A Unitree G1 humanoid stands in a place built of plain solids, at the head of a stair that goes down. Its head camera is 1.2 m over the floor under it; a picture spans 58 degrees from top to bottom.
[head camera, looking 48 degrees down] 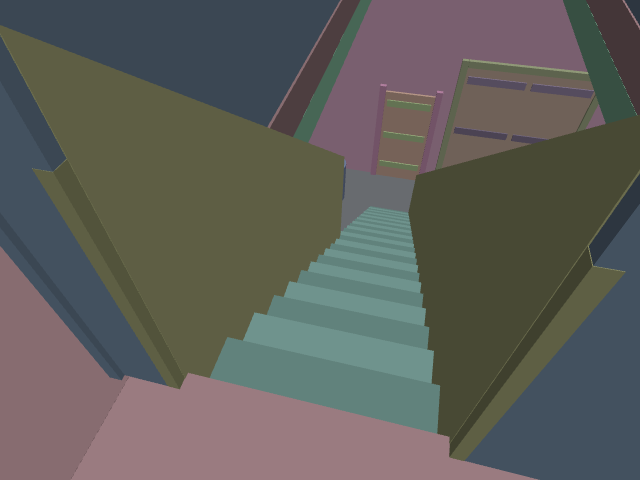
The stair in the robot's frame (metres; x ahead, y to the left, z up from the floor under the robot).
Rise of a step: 0.18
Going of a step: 0.23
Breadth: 0.83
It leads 14 degrees to the right of straight ahead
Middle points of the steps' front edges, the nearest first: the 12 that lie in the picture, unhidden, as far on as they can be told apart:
0.47 0.02 0.00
0.69 -0.03 -0.18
0.91 -0.09 -0.37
1.13 -0.14 -0.55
1.35 -0.19 -0.73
1.57 -0.25 -0.92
1.79 -0.30 -1.10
2.01 -0.36 -1.29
2.23 -0.41 -1.47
2.45 -0.46 -1.65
2.67 -0.52 -1.84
2.89 -0.57 -2.02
